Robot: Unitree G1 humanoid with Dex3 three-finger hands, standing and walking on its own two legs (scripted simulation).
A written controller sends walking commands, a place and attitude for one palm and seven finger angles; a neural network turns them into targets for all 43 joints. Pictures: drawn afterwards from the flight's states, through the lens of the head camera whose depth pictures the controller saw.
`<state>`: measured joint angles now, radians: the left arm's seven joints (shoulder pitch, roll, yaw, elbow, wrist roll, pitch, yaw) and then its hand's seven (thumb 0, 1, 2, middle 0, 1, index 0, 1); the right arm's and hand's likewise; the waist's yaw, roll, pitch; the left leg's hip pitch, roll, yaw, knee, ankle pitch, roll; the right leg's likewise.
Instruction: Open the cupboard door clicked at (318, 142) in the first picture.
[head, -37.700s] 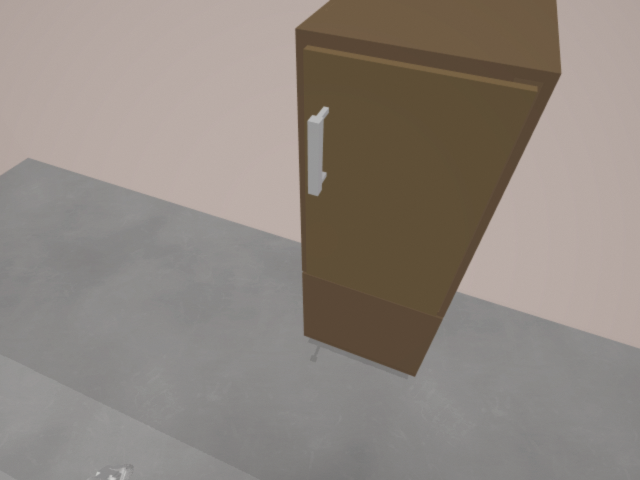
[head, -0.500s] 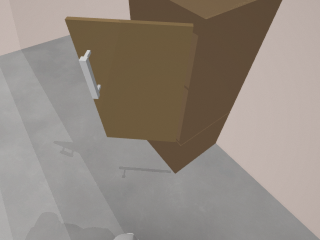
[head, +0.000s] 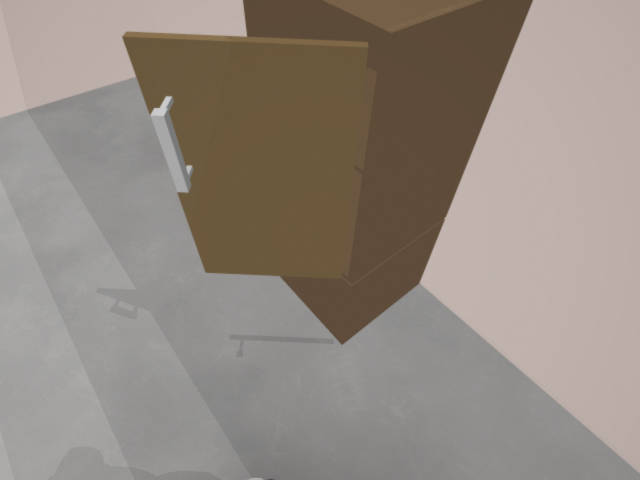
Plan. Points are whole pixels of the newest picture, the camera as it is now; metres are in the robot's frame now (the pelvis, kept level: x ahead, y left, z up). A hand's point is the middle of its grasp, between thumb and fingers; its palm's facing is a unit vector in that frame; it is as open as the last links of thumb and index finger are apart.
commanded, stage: come to a stop and stand still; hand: left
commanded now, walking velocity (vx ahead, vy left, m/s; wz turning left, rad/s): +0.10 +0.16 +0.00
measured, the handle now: (176, 146) +0.61 +0.29 +0.06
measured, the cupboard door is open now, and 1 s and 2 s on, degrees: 48 48 48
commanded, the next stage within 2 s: look again from close up in 0.54 s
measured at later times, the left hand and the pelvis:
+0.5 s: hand out of the picture +0.03 +0.18 -0.17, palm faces +0.05 -0.98 -0.18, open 7.4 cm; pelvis +0.01 +0.00 +0.01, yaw +1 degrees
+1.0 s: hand out of the picture +0.02 +0.19 -0.17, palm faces +0.00 -0.97 -0.26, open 7.4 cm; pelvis +0.00 +0.00 +0.00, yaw +0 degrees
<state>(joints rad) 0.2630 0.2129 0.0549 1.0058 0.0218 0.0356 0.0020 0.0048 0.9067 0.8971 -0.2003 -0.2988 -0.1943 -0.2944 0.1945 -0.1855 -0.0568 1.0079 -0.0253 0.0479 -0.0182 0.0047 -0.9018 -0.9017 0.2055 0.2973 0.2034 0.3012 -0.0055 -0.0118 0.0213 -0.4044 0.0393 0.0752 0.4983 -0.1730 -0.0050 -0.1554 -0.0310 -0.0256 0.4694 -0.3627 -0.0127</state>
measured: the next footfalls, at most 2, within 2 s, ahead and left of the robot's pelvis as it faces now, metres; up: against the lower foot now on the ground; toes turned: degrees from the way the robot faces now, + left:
left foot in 0.20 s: +0.06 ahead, +0.11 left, +0.00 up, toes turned +3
right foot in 1.78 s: +0.07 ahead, -0.07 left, +0.00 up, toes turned -9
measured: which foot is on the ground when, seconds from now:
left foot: down 0.00-0.00, up 0.02-0.18, down 0.20-1.00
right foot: down 0.00-1.00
